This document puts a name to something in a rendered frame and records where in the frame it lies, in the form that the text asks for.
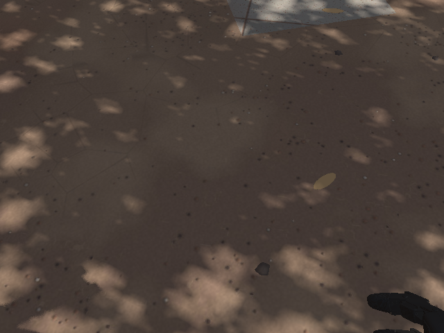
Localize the right robot hand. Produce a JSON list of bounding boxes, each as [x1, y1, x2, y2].
[[367, 291, 444, 333]]

